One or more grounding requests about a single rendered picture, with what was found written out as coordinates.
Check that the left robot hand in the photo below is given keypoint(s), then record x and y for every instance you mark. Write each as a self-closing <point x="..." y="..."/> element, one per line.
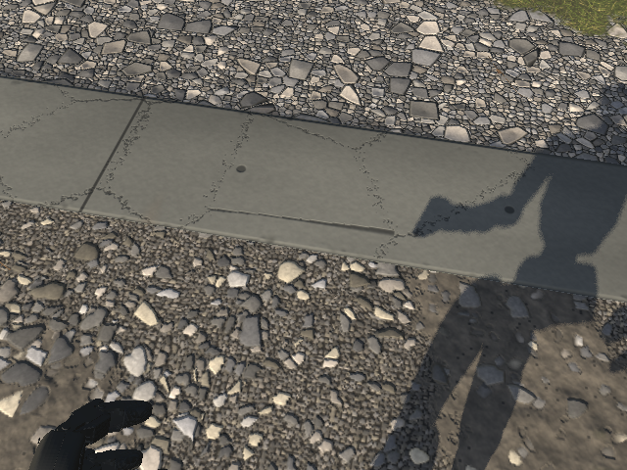
<point x="64" y="448"/>

